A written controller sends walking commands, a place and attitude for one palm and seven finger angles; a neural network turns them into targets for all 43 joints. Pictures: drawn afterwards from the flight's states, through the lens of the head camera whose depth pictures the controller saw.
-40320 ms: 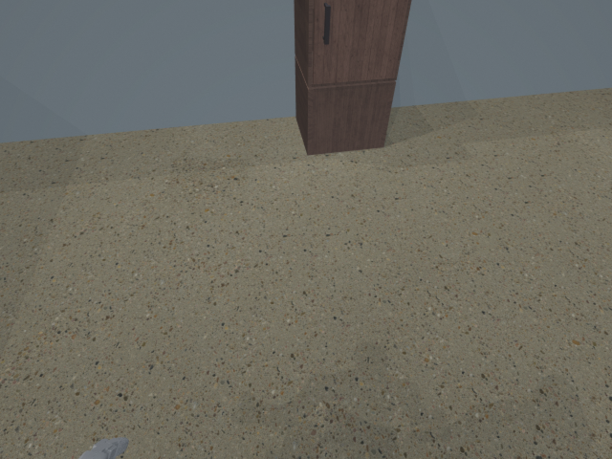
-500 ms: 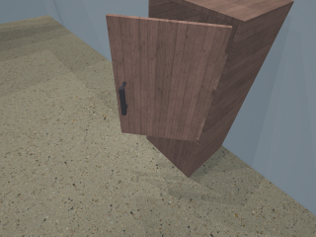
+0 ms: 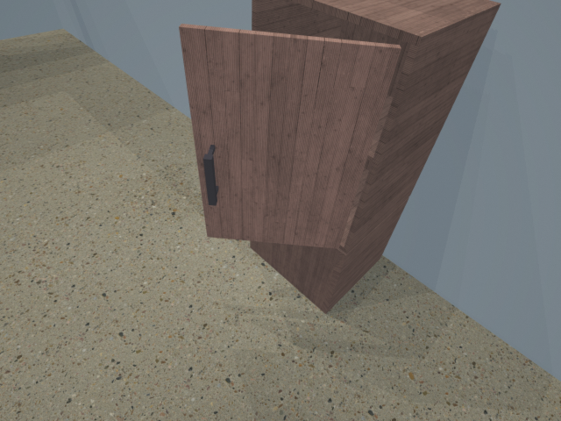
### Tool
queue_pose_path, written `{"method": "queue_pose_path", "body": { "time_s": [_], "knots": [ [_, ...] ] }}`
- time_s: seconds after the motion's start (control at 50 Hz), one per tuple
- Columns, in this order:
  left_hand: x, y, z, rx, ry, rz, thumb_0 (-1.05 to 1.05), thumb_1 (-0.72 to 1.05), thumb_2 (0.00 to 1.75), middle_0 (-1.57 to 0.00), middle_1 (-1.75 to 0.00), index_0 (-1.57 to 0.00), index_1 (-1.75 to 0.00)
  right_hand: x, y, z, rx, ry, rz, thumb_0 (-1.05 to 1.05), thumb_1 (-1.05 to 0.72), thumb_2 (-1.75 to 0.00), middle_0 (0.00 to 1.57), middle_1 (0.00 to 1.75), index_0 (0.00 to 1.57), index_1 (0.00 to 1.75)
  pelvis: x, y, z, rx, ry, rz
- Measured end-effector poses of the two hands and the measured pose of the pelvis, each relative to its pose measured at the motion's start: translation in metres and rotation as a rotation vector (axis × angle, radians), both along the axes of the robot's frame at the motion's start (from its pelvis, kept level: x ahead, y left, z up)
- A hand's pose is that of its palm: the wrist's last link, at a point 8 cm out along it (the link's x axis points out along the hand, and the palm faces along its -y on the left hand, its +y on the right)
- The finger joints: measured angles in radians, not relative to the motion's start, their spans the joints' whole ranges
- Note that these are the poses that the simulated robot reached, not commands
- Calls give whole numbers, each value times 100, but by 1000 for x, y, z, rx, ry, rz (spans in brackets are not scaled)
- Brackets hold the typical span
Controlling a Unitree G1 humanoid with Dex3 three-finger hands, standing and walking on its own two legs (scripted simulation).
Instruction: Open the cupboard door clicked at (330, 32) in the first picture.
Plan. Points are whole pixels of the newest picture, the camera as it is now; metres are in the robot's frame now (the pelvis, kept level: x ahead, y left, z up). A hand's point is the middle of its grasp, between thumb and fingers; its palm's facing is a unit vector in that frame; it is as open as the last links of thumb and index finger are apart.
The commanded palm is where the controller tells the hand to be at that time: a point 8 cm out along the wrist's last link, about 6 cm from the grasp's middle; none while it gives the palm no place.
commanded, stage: shuffle to correct the standing spot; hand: left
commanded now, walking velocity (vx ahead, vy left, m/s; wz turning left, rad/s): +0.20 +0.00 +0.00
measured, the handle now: (212, 175) +0.66 +0.20 -0.06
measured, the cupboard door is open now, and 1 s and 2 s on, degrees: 41 41 41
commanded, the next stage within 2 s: come to a stop and stand still in 0.54 s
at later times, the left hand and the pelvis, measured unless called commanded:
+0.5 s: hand out of the picture +0.02 +0.14 -0.15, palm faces +0.05 -0.99 -0.14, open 7.3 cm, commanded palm none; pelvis +0.06 -0.01 +0.02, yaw -1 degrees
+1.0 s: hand (181, 401) +0.19 +0.17 -0.16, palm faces -0.03 -0.97 -0.25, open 7.3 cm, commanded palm none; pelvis +0.14 -0.02 +0.00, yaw -2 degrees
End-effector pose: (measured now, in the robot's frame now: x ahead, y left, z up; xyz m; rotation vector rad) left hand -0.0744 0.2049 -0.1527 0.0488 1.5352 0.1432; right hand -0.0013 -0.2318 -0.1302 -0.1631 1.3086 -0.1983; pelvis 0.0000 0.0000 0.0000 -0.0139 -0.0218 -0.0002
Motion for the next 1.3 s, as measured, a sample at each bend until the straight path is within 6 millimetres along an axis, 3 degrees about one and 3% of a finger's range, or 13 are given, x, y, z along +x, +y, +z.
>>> {"method": "queue_pose_path", "body": {
  "time_s": [0.14,0.22,0.28,0.46,0.56,0.64,0.7,0.82,0.94,1.04,1.14,1.3],
  "knots": [
    [84,6,19,48,-192,-72,1,92,90,-19,-30,-20,-30,-27,15,1,67,74,-43,0,-91,-90,20,30,20,30,5,-6,12,14,31,-22],
    [109,8,26,98,-250,-98,2,95,90,-19,-30,-20,-30,-30,12,-8,104,88,-68,0,-90,-90,20,30,21,30,11,-16,9,33,34,-30],
    [111,5,28,122,-262,-80,1,94,90,-19,-30,-20,-30,-23,6,-13,122,113,-59,0,-91,-90,20,30,21,30,17,-22,7,30,32,-30],
    [89,-17,31,43,-122,-38,0,92,90,-19,-30,-20,-30,52,-13,11,70,27,-23,1,-92,-90,20,30,20,30,53,-19,21,30,34,-19],
    [87,-13,19,-7,-43,0,0,91,90,-20,-30,-21,-30,110,-5,15,26,-25,38,1,-91,-90,20,30,20,30,81,-4,15,21,33,-18],
    [99,4,-1,-20,14,-7,0,91,90,-20,-30,-21,-30,150,7,5,-9,-98,53,0,-91,-90,20,30,20,30,103,10,-3,20,27,-30],
    [129,16,0,3,-6,-43,0,91,90,-20,-30,-20,-30,160,18,6,5,-113,38,0,-91,-90,20,30,20,30,113,12,0,38,26,-40],
    [212,28,15,75,-173,-65,1,92,90,-19,-30,-20,-30,163,17,5,8,-59,27,0,-96,-90,21,30,21,30,128,11,9,46,30,-26],
    [253,23,20,134,-246,-112,1,94,90,-19,-30,-20,-30,162,1,-13,43,-20,-11,0,-95,-90,21,30,21,30,136,-8,2,58,19,-42],
    [265,7,25,129,-271,-136,0,93,90,-19,-30,-20,-30,156,-10,-14,62,8,-41,0,-93,-90,20,30,20,30,135,-18,4,44,25,-26],
    [267,4,27,120,-314,-114,0,93,90,-20,-30,-20,-30,144,-11,-7,58,42,-27,0,-92,-90,20,30,20,30,126,-20,8,44,27,-17],
    [237,18,15,86,-300,-74,0,92,90,-20,-30,-21,-30,124,2,2,21,3,-13,0,-91,-90,20,30,20,30,102,-7,6,44,2,-20]
  ]
}}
